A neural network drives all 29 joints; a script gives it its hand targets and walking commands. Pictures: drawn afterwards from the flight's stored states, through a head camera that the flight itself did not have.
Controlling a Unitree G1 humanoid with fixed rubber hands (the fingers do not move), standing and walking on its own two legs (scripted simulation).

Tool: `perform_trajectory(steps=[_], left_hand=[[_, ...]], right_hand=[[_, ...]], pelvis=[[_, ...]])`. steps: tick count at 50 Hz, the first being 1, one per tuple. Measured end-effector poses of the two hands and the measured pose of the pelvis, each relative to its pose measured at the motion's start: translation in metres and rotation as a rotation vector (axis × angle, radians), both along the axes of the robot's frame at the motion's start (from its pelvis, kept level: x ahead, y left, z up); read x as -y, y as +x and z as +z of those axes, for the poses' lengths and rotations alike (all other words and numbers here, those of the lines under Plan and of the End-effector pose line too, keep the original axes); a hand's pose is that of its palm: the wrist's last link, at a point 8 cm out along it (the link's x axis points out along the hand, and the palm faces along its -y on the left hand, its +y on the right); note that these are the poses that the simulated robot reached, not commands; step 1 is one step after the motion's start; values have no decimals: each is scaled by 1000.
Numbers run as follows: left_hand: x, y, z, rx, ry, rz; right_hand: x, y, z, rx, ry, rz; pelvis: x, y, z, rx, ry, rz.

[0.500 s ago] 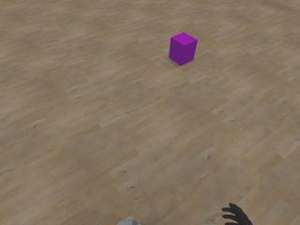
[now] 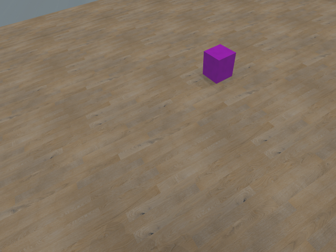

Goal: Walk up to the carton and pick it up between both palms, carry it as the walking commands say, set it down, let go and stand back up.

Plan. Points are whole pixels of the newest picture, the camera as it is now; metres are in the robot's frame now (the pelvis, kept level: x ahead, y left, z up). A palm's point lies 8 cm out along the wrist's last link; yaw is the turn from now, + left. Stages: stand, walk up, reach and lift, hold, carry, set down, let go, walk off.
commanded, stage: walk up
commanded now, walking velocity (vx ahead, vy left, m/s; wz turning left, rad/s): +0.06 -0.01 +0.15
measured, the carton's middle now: (218, 63) +1.80 -0.42 -0.64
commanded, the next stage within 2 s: none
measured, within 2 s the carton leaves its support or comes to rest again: neither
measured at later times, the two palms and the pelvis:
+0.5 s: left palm out of the picture +0.04 +0.21 -0.14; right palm (279, 250) +0.16 -0.24 -0.13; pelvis +0.03 -0.02 +0.00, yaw +7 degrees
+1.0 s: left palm out of the picture +0.14 +0.17 -0.12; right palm out of the picture +0.10 -0.29 -0.15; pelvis +0.07 -0.07 +0.00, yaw +6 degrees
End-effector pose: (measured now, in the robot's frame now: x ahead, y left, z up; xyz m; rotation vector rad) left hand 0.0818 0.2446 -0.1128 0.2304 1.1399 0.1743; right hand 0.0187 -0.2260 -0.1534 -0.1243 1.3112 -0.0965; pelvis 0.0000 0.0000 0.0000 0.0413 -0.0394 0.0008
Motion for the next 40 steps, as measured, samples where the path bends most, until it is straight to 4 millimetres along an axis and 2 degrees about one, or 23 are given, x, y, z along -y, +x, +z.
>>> perform_trajectory(steps=[6,10,16,21,26,29,32,37,40], left_hand=[[19,-29,-1,-61,-2,71],[31,-42,-5,-88,-19,104],[39,-48,-14,-97,-45,135],[40,-47,-23,-99,-72,145],[34,-43,-32,-105,-103,149],[29,-35,-37,-109,-119,139],[26,-18,-34,-98,-122,129],[27,23,-26,-29,-111,107],[33,45,-21,9,-99,95]], right_hand=[[14,64,7,94,6,66],[18,96,12,144,2,97],[20,127,18,191,-15,136],[16,139,22,208,-35,152],[10,139,24,197,-58,150],[8,130,22,172,-73,130],[11,105,19,108,-87,104],[23,58,15,-34,-94,70],[32,41,11,-87,-84,58]], pelvis=[[18,14,4,0,2,49],[25,22,3,5,-5,71],[30,29,0,8,-28,100],[27,32,-3,6,-52,110],[18,36,-5,5,-74,110],[12,41,-7,9,-74,99],[9,46,-5,4,-74,93],[15,54,-3,2,-65,91],[24,59,-3,5,-52,91]])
